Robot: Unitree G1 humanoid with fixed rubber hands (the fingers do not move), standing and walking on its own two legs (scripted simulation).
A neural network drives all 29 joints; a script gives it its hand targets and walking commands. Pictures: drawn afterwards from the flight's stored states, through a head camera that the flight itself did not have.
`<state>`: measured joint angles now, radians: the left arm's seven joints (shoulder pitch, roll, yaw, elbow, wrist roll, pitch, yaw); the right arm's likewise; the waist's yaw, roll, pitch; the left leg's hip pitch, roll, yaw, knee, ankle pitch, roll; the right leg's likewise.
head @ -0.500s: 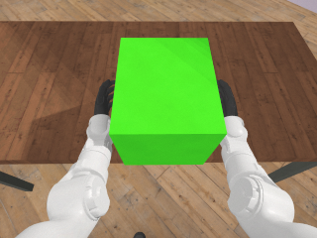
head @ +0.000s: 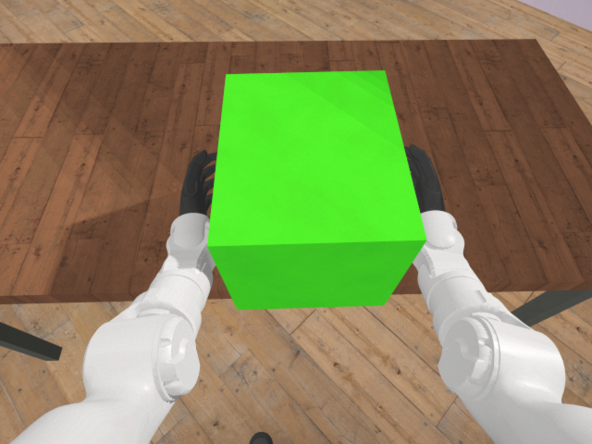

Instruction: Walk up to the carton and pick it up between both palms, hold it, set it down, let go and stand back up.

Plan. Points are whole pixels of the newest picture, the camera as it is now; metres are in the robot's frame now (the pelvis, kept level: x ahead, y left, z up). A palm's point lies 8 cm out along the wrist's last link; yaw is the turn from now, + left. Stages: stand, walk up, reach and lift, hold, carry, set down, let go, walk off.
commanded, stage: reach and lift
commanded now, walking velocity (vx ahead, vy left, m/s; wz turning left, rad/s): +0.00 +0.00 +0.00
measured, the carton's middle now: (308, 194) +0.46 +0.03 +0.01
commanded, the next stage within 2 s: none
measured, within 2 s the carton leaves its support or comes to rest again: leaves its support in 0.08 s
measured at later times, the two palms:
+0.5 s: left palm (183, 187) +0.40 +0.19 +0.09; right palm (442, 179) +0.42 -0.13 +0.11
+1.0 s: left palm (167, 180) +0.38 +0.19 +0.14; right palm (463, 179) +0.39 -0.14 +0.15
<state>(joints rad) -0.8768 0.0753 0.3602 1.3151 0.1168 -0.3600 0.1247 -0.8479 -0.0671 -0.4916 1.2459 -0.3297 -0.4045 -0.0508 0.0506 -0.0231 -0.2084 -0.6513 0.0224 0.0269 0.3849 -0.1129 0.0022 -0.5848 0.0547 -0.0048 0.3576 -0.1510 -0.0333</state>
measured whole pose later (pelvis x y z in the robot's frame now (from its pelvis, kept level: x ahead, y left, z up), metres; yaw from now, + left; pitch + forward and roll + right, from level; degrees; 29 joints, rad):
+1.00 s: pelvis -0.02 +0.00 +0.01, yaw +2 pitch +1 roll -1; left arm -0.78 0.07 0.31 0.87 0.13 0.18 0.09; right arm -0.82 -0.06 -0.23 1.01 0.02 0.02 -0.09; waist -0.01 -0.05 -0.08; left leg -0.24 0.01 0.01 0.31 -0.10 0.00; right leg -0.17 0.04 -0.02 0.29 -0.15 -0.03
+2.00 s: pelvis -0.02 +0.01 +0.01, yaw +3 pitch -3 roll -1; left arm -0.60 0.01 0.26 0.36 0.19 0.54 0.07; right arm -0.67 -0.09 -0.06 0.67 0.19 0.25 -0.14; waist -0.07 -0.04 -0.05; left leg -0.15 -0.01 0.00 0.33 -0.12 0.01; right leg -0.06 0.03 -0.04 0.28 -0.16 -0.02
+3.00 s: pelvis -0.02 +0.01 +0.01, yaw +3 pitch -5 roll -1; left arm -0.60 0.01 0.28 0.20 0.21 0.70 0.05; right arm -0.71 -0.10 -0.05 0.57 0.25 0.39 -0.16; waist -0.07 -0.04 -0.06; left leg -0.12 -0.01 -0.01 0.34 -0.13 0.02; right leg -0.03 0.03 -0.04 0.28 -0.17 -0.02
